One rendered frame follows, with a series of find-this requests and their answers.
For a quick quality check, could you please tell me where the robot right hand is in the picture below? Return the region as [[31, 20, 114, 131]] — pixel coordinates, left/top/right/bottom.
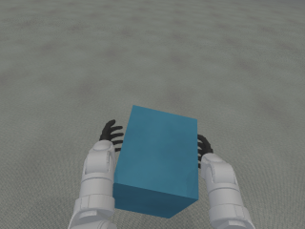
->
[[197, 134, 214, 169]]

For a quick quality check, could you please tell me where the robot right forearm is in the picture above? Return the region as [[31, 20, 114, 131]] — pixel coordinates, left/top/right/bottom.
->
[[200, 153, 255, 229]]

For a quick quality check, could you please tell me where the carton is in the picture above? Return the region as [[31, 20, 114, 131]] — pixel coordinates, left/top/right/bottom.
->
[[112, 105, 199, 219]]

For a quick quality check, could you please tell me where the robot left hand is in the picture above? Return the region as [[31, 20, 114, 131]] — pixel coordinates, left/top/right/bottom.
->
[[99, 119, 124, 152]]

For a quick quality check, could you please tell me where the robot left forearm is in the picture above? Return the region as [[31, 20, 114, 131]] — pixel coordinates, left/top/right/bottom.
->
[[68, 139, 116, 229]]

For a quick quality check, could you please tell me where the left robot upper arm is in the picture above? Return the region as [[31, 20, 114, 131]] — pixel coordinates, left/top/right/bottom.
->
[[72, 219, 117, 229]]

